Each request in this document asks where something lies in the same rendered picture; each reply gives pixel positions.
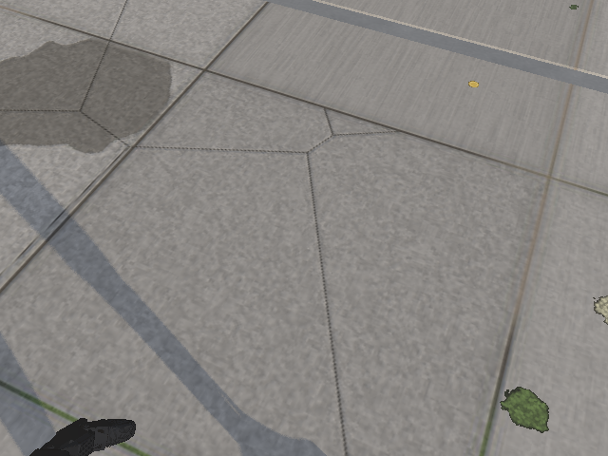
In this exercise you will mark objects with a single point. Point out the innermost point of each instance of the left robot hand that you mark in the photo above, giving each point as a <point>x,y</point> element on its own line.
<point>81,438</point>

